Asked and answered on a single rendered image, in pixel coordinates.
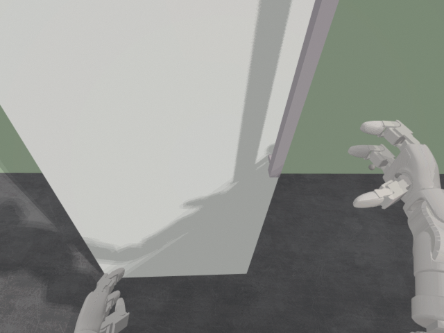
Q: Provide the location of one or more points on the robot left hand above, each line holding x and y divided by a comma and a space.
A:
97, 305

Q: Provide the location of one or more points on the robot right forearm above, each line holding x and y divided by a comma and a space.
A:
425, 212

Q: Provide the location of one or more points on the fridge door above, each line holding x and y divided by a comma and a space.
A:
152, 121

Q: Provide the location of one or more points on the robot right hand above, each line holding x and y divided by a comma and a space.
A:
415, 162

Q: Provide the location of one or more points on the handle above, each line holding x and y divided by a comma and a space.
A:
317, 30

